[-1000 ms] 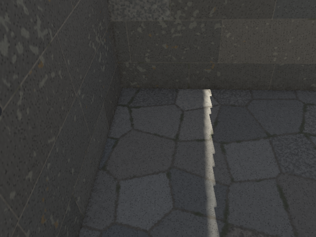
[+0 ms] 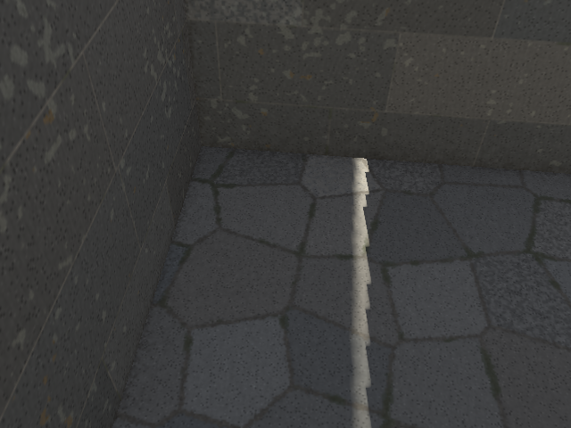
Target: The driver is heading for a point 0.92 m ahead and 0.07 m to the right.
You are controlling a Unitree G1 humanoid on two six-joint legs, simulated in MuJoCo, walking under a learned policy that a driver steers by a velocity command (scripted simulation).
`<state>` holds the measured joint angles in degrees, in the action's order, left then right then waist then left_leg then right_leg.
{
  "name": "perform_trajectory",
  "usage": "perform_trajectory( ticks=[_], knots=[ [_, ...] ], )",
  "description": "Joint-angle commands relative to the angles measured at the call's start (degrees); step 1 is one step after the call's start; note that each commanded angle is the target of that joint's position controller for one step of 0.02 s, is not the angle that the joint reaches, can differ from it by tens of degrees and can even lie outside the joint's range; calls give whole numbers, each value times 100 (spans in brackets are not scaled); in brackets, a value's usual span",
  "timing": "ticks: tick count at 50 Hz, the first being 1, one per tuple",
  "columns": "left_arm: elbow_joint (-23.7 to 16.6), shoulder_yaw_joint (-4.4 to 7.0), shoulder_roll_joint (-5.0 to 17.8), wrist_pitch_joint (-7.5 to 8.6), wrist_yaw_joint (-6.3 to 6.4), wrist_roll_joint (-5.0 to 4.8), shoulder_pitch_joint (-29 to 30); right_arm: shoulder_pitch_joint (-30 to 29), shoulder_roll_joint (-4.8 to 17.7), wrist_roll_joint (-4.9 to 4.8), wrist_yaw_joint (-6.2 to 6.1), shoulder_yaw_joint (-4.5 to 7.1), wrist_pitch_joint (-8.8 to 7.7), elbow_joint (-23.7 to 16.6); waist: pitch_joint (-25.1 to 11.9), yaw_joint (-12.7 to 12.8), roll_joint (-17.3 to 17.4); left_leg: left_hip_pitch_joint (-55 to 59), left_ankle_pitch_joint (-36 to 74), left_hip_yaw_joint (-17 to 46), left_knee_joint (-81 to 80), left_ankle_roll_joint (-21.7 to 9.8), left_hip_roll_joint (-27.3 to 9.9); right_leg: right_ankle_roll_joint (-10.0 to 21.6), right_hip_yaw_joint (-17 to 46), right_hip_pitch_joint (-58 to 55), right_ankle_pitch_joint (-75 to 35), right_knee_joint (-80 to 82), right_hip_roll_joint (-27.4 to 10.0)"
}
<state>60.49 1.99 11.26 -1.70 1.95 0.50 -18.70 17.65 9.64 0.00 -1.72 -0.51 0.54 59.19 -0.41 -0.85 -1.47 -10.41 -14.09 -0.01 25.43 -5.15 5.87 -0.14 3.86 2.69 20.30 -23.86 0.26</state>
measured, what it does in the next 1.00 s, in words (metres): goes down: left foot 0.16 m lower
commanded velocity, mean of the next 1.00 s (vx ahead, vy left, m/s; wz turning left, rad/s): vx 0.31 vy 0.00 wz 0.00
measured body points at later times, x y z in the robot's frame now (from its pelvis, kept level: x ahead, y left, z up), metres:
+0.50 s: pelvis +0.06 -0.02 -0.02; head +0.06 -0.03 +0.43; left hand -0.04 +0.21 -0.16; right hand +0.09 -0.29 -0.16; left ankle +0.07 +0.07 -0.71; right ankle -0.07 -0.12 -0.74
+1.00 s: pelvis +0.33 +0.03 -0.18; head +0.36 +0.04 +0.27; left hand +0.35 +0.27 -0.34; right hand +0.26 -0.21 -0.32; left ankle +0.29 +0.10 -0.90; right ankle +0.36 -0.12 -0.82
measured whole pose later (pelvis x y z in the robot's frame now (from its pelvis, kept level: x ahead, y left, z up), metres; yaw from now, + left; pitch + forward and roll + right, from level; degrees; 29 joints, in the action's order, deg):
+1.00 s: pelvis +0.33 +0.03 -0.18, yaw +1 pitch +1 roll +1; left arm 60.9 2.5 11.1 2.2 -0.2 4.5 -15.0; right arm 25.9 10.2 0.8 -0.8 2.1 -4.8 62.5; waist 2.2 -0.2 -1.5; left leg -14.1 -23.5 -5.7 36.3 -4.7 2.9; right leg 1.3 2.6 38.4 15.2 -71.3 -3.8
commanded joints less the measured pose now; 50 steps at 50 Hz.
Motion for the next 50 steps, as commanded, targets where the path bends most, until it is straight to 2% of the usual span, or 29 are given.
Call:
perform_trajectory(
  ticks=[1,7,11,15,16,18,19,20,21,24,28,30,32,34,35,37,38,39,40,41,42,43,44,45,46,47,48,49,50],
  knots=[
    [74,54,395,25,12,2,-552,272,595,5,-16,109,-32,-52,378,61,181,313,1678,1223,-428,-118,-1154,294,292,643,-1064,248,-495],
    [223,17,284,61,18,18,-586,280,532,4,-14,121,-18,90,421,30,152,322,1536,1136,-387,-100,-1104,302,305,698,-1179,285,-532],
    [149,59,278,79,-41,98,-556,509,874,11,35,327,81,148,599,-72,444,120,-2456,1570,-590,-528,-1030,587,-127,1407,963,-434,34],
    [-32,16,140,238,-87,196,-308,840,1002,73,53,459,41,150,1084,-203,553,-351,-3544,2760,-1010,-986,-1653,665,-443,2129,991,-978,178],
    [26,11,99,267,-107,129,-503,598,964,119,92,474,30,71,1053,-50,566,-724,-3356,2561,-988,-932,-1563,735,-453,1687,813,-746,159],
    [212,22,91,359,-147,115,-1305,-290,901,13,63,487,-9,-179,1024,542,297,-1913,-2588,1693,-213,-627,-1061,887,-66,302,767,-207,100],
    [330,79,327,421,-119,157,-1771,-624,659,-24,62,438,-109,-324,1099,733,-342,-2882,-1835,993,653,-380,-607,1082,890,-640,947,250,-384],
    [471,241,819,471,-68,96,-2313,-907,531,50,62,418,-220,-428,1065,918,-1040,-3824,-1383,75,1932,-108,-100,1414,2417,-1429,599,787,-1412],
    [518,273,949,481,-50,66,-2549,-1134,735,201,60,465,-313,-532,1356,877,-664,-4667,-1860,-11,2322,-42,-388,1616,2849,-1719,-519,661,-1913],
    [357,242,781,555,-39,256,-2155,-1040,811,184,194,548,-395,-308,1044,570,-168,-4346,-659,170,3124,73,-831,1588,1913,-1451,-1973,284,-1645],
    [281,72,327,783,-51,112,-1734,-1557,672,174,376,554,-390,-516,1029,396,-115,-3788,2088,296,2127,130,-861,1215,1006,-304,-1363,47,-904],
    [8,15,332,879,-55,62,-969,-1752,511,234,562,450,-442,-644,927,251,-22,-1974,4119,97,1052,82,-810,991,441,1478,-630,1,-537],
    [0,16,430,852,-146,61,-915,-1793,346,125,676,361,-346,-715,918,378,-197,-642,4624,-201,891,99,-678,966,364,2484,-220,-14,-525],
    [117,-15,343,811,-165,111,-1239,-2263,478,89,572,304,-223,-1001,1277,670,-383,-867,4031,-240,562,122,-730,958,286,2182,-315,-432,-514],
    [66,5,427,861,-182,239,-1001,-1565,548,122,553,362,-232,-768,922,487,-513,-166,4713,-497,1139,67,-634,893,38,2334,-771,-1112,-518],
    [170,-38,496,795,-116,361,-1158,-541,825,199,422,432,-315,-380,602,273,-180,16,3729,-328,95,84,-625,831,-3,1283,-1719,-2871,-244],
    [322,-17,645,708,-39,439,-1145,229,980,301,344,523,-323,-156,374,-153,-56,599,3355,-557,-271,85,-568,903,68,1086,-2931,-4226,-368],
    [437,54,738,695,5,308,-1460,753,1040,404,299,585,-358,-69,335,-568,554,1171,2963,-600,-1666,205,-668,915,33,1165,-3157,-5700,-107],
    [529,109,588,707,-38,141,-2042,905,1399,516,267,655,-405,155,245,-117,1524,2676,5329,10,-658,55,-1476,757,-173,2975,1953,-7704,504],
    [378,109,426,744,54,-113,-2300,1574,1502,497,311,611,-446,59,-880,-94,1449,4493,8106,933,1750,-320,-2736,543,389,4488,3279,-8403,355],
    [457,78,482,775,62,-119,-2095,1683,1169,372,374,514,-354,38,-1202,-267,565,4373,7258,1426,1420,-701,-2965,470,499,5007,2478,-7914,194],
    [290,95,467,652,56,36,-1752,1381,1421,264,279,601,-316,-56,-1255,-142,854,3619,4576,2109,779,-1495,-3225,401,92,5199,2024,-8024,-4],
    [214,93,434,586,-44,281,-1239,1191,1315,232,169,623,-327,-105,-872,-181,749,2457,854,2780,57,-1867,-3230,410,108,5189,1599,-7538,-352],
    [148,155,529,525,-151,492,-836,1207,1050,185,148,540,-389,-116,-281,-144,429,1386,307,2896,-232,-1864,-3107,384,72,4972,1550,-7400,-447],
    [105,180,535,507,-218,507,-474,938,726,134,148,408,-520,-66,322,-24,63,189,601,2164,-265,-1326,-2675,372,526,4465,31,-5800,-658],
    [114,141,272,423,-266,377,-403,1043,677,130,93,356,-596,32,770,153,258,-879,1638,1623,-426,-1189,-2407,255,247,3840,-606,-5039,-654],
    [-69,83,23,373,-276,402,134,1144,590,10,26,322,-670,166,908,192,131,-1163,1944,1451,-467,-1124,-2291,70,93,3685,-1144,-4299,-691],
    [-95,0,-127,340,-245,459,39,1212,823,-57,-12,355,-667,230,647,261,323,-1218,2978,1291,-373,-1106,-2271,-33,-110,3327,-1071,-4137,-520],
    [4,26,-15,305,-259,453,-362,1217,939,54,34,388,-678,232,284,364,657,-907,3419,1213,-13,-1081,-2270,33,-170,3320,-1545,-4411,-442]
  ],
)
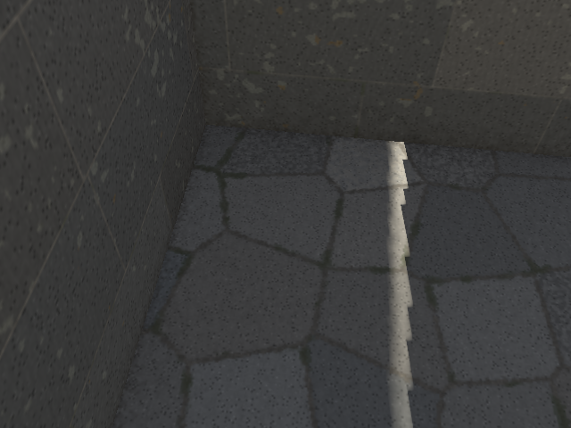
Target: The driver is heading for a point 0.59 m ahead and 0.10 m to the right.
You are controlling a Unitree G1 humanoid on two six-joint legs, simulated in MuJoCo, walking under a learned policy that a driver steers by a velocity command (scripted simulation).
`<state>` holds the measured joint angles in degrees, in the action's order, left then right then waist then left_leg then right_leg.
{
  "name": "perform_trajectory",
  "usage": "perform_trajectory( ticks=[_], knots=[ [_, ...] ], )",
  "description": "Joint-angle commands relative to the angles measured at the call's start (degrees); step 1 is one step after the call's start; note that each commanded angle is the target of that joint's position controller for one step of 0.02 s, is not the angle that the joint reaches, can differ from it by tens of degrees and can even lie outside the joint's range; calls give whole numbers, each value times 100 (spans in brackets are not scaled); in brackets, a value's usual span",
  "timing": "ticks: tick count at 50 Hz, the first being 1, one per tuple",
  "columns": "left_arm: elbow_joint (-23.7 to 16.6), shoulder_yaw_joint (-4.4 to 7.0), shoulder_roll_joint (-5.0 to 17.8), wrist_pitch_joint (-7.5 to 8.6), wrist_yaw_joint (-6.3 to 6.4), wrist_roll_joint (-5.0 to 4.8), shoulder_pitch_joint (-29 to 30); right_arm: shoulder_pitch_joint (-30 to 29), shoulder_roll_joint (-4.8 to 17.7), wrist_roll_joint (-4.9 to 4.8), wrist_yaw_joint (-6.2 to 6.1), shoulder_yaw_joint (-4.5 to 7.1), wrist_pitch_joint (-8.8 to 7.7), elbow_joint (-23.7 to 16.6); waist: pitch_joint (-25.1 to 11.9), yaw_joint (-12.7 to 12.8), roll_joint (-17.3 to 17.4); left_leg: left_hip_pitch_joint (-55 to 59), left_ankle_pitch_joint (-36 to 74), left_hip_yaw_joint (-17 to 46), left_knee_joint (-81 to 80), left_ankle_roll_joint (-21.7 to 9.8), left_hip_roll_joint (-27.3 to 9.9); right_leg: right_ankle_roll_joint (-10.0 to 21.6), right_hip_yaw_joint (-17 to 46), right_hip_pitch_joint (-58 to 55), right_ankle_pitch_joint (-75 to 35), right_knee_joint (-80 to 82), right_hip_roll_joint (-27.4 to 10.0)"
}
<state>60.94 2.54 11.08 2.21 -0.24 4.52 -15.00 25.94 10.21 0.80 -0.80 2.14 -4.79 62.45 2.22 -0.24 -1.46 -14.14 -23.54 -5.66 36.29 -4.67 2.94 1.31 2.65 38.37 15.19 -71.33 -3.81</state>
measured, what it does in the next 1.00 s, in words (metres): goes down: right foot 0.16 m lower, then left foot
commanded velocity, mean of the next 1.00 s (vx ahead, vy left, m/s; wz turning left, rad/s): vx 0.31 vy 0.00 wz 0.00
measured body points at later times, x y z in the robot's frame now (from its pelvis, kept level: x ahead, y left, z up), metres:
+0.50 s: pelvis +0.32 -0.08 -0.15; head +0.36 -0.10 +0.30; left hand +0.37 +0.17 -0.29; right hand +0.34 -0.32 -0.31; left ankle +0.29 +0.06 -0.74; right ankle +0.34 -0.15 -0.88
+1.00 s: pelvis +0.46 -0.09 -0.15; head +0.46 -0.09 +0.30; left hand +0.47 +0.13 -0.31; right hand +0.49 -0.31 -0.30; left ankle +0.54 +0.01 -0.88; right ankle +0.45 -0.20 -0.89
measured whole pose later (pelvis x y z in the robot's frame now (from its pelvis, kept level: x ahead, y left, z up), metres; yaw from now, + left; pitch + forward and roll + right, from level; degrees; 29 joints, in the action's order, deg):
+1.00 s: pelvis +0.46 -0.09 -0.15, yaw -1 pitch -1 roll +1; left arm 63.5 0.3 9.6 0.7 1.2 2.3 -15.5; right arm 14.6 8.2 0.0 -1.3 -0.5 -1.2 59.8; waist 0.3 0.2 -1.2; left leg -19.6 -6.7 -2.2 26.6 -1.5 1.3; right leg 1.1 0.3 13.3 16.7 -31.4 0.0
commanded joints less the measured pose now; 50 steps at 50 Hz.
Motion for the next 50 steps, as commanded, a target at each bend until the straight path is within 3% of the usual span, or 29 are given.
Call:
perform_trajectory(
  ticks=[1,3,6,10,13,14,15,16,17,18,19,20,21,22,23,24,26,28,32,34,35,36,37,38,40,43,46,48,50],
  knots=[
    [-196,-9,167,-73,-68,-17,-507,355,810,-62,-29,98,-140,-132,-100,257,628,-313,4256,1669,-1138,-1038,-1889,-78,3,-130,-1265,434,-38],
    [-622,-2,321,184,-236,-97,795,316,296,-221,-114,-55,-239,12,153,76,459,-251,1512,1059,-729,-534,-1110,95,0,162,-3795,2658,-88],
    [-779,-96,75,147,-379,-128,1302,302,262,-231,-96,-171,-175,-25,298,-110,785,-862,406,1232,-782,-542,-1108,256,-103,-982,-4979,3154,96],
    [-1168,-26,313,52,-245,-259,2357,893,377,159,-167,-151,-94,-51,1054,-661,463,228,171,1675,-10,-676,-1316,102,-37,11,-4133,3956,-124],
    [-1152,9,416,169,-239,-336,2190,916,500,249,-199,-118,40,-116,1173,-729,339,717,1213,1565,630,-688,-1227,173,11,-597,-3456,5182,-346],
    [-1006,72,506,195,-247,-307,1624,955,471,211,-213,-102,83,-75,987,-528,164,565,1920,1379,1337,-669,-1170,217,-218,-1437,-3245,5319,-219],
    [-464,176,648,212,-240,-278,332,907,544,256,-214,-86,160,-47,469,14,-104,272,2229,1225,2633,-626,-973,287,-330,-2819,-3428,5600,-129],
    [-17,299,987,180,-212,-216,-840,999,576,148,-139,-16,150,-44,-217,484,-442,-477,1279,855,4380,-419,-431,302,-399,-4385,-4020,5366,-108],
    [244,413,1473,230,-176,-126,-1673,1494,284,-115,-132,32,88,16,-1184,421,-1568,-2321,-2530,460,6890,-70,234,518,195,-6545,-7083,3350,-1052],
    [149,404,1512,247,-211,-266,-1816,1599,560,-309,-221,34,56,-217,-2127,458,-1372,-3517,-2289,874,7600,-121,24,938,1170,-7580,-7163,2709,-1693],
    [-21,420,1445,253,-196,-317,-1611,952,683,-293,-237,31,42,-499,-2323,746,-1229,-4393,-1737,787,7744,-139,-155,1450,1848,-7546,-4926,3420,-2000],
    [-170,353,1194,235,-80,-223,-1147,298,582,-150,-165,12,39,-652,-1789,623,-931,-4651,-843,712,7089,-84,-344,1557,2100,-6421,-1806,4447,-1877],
    [-261,289,978,239,2,-221,-779,-87,605,-1,-93,60,93,-734,-1213,433,-617,-4202,-260,700,6725,-22,-487,1540,2215,-5164,-1491,4936,-1817],
    [-309,174,763,363,25,-163,-434,-269,560,156,-26,96,125,-741,-597,144,-98,-3690,450,1061,5561,36,-605,1408,1872,-4049,-2505,4884,-1714],
    [-255,134,683,445,5,-158,-411,-92,367,222,0,66,215,-640,-269,-90,-110,-3096,362,1021,5291,79,-606,1413,1667,-3113,-3665,4835,-1638],
    [-334,78,685,549,-14,-234,-184,-273,71,186,50,3,306,-729,49,-379,244,-2450,639,978,3901,229,-735,1246,1139,-2191,-3754,5215,-1308],
    [-336,68,723,646,-49,-275,4,-444,-71,182,105,-72,311,-767,30,-429,-372,-1449,1187,602,2104,271,-589,1122,372,-1753,-4849,5403,-806],
    [-281,30,560,590,-40,-324,-7,-756,107,65,106,-92,251,-859,-118,-350,-787,-729,1986,383,716,252,-338,889,-74,-1837,-5238,5242,-451],
    [-86,37,608,443,19,-454,-512,-1063,209,56,83,-153,175,-827,-292,-145,-409,-259,2514,301,-123,109,-189,789,97,-2483,-4473,4892,-556],
    [54,24,614,415,91,-441,-633,-743,372,70,4,-130,88,-640,-192,-349,-112,423,2986,419,-852,72,-169,671,85,-2418,-3544,4254,-296],
    [93,8,612,428,117,-376,-937,-427,649,146,-48,-87,-5,-519,-325,-357,326,962,4673,903,-922,40,-700,507,-18,-2277,-2645,3750,-23],
    [263,-77,240,377,181,-440,-1916,-217,913,191,-53,-47,-27,-541,-931,-67,1141,1803,6838,1934,-644,-542,-1920,365,-236,-1902,-153,2869,353],
    [439,-77,221,207,227,-501,-2203,-134,678,81,-38,-96,47,-546,-1621,-182,1606,1902,6526,2672,-819,-1196,-2520,319,-337,-1901,2179,2040,577],
    [304,-3,533,104,211,-359,-1622,-291,557,10,-34,-138,95,-599,-1382,-234,1247,1624,5033,2854,-1195,-1242,-2355,282,-172,-1530,2602,1690,609],
    [170,-27,388,6,120,-220,-955,-815,580,12,-106,-135,188,-666,-850,-71,834,853,3230,2552,-1806,-968,-2053,106,-60,-1446,2058,1647,435],
    [322,-152,8,-90,129,-255,-1069,-1230,416,51,-145,-192,199,-630,-552,243,725,-160,2912,1691,-2024,-497,-1498,-74,-265,-2328,1393,2781,427],
    [493,-178,-3,-162,166,-260,-1218,-1237,426,-60,-121,-202,238,-523,-580,375,752,-511,1185,1530,-2082,-206,-1275,-39,-418,-2977,374,3929,488],
    [392,-179,181,-210,158,-176,-963,-1254,430,-102,-47,-173,292,-515,-181,316,556,-1124,-365,1593,-2227,203,-1093,53,-75,-3117,-57,4576,268],
    [278,-175,374,-159,131,-242,-670,-1130,229,-126,13,-177,364,-514,342,35,57,-665,233,1175,-1913,431,-694,200,559,-1895,1073,5227,-142]
  ],
)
